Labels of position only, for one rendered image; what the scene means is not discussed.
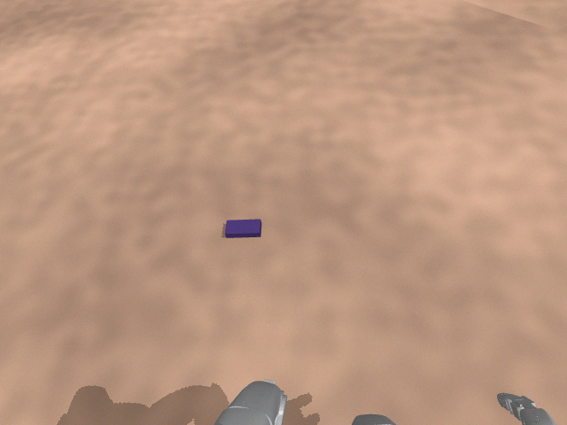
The small box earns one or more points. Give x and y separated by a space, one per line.
243 228

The right robot hand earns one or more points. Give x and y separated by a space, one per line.
525 410

